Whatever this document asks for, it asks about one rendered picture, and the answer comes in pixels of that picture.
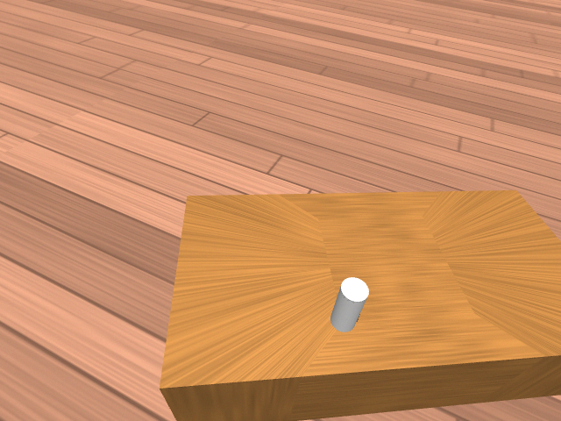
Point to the can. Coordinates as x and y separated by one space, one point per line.
350 301

